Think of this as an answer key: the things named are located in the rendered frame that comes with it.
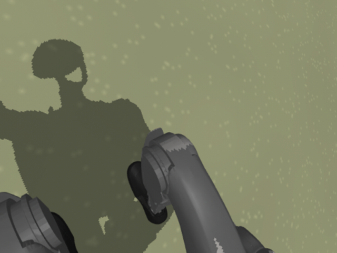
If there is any right robot foot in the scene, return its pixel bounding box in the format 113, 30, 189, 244
127, 161, 167, 225

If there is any right robot hand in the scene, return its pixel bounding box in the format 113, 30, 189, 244
233, 222, 265, 253

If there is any left robot foot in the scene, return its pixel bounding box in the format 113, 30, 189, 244
51, 212, 78, 253

